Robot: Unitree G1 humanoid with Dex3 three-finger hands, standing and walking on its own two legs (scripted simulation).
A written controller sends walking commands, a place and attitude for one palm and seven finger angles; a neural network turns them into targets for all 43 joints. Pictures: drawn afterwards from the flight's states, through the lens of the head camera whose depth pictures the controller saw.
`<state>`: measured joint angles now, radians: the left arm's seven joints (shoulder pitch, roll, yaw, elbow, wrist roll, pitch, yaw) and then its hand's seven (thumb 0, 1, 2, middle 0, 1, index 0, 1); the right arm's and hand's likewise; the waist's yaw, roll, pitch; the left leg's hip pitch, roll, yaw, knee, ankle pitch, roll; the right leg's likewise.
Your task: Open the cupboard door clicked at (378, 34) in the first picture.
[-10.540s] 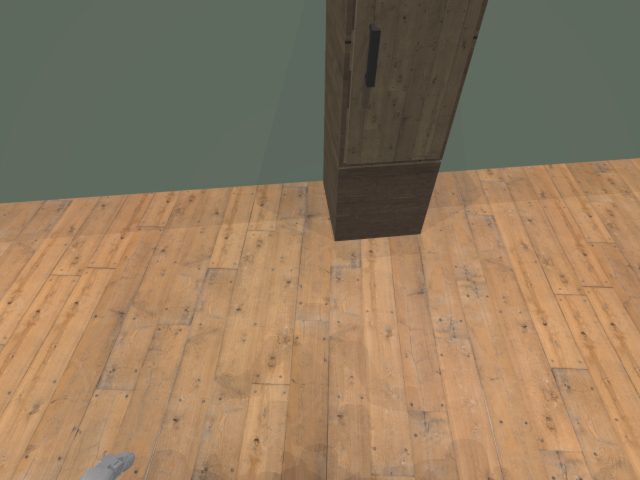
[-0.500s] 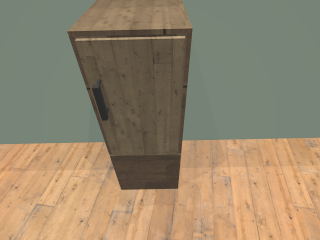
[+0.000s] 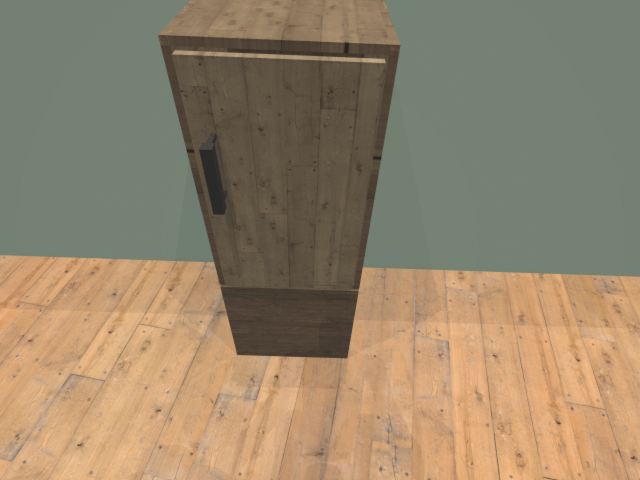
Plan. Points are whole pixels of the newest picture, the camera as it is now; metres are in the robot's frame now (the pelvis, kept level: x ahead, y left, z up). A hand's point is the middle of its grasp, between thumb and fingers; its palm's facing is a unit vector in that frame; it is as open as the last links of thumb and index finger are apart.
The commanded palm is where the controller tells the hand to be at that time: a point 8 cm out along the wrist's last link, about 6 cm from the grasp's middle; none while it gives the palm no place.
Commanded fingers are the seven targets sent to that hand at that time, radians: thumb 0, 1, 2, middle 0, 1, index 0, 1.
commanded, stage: shuffle to correct the standing spot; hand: left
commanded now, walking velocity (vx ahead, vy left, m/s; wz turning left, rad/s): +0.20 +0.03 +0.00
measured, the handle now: (216, 174) +0.63 +0.24 +0.03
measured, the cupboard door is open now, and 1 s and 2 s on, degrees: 0 0 0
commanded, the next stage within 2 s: come to a stop and stand still in 0.56 s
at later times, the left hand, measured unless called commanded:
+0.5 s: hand out of the picture -0.01 +0.17 -0.18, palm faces +0.11 -0.99 -0.13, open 7.4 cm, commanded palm none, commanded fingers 0.00 0.90 0.90 -0.20 -0.30 -0.20 -0.30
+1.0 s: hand (201, 421) +0.25 +0.20 -0.17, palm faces -0.03 -0.97 -0.23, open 7.3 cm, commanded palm none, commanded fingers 0.00 0.90 0.90 -0.20 -0.30 -0.20 -0.30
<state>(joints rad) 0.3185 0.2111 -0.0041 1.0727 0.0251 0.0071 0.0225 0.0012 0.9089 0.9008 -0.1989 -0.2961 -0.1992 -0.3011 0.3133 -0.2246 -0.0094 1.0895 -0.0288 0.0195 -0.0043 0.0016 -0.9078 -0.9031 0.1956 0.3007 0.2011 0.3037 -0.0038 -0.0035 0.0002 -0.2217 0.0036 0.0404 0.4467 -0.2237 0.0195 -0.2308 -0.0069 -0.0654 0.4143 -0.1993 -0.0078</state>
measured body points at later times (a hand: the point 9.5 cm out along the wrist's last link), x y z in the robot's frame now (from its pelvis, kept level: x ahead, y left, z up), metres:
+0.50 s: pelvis +0.05 +0.03 +0.00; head +0.05 +0.04 +0.44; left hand -0.02 +0.22 -0.17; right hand +0.07 -0.20 -0.16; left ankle +0.07 +0.14 -0.73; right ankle +0.05 -0.11 -0.74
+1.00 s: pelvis +0.15 +0.03 -0.01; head +0.19 +0.02 +0.43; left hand +0.25 +0.25 -0.16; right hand +0.11 -0.17 -0.18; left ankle +0.09 +0.15 -0.71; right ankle +0.20 -0.08 -0.74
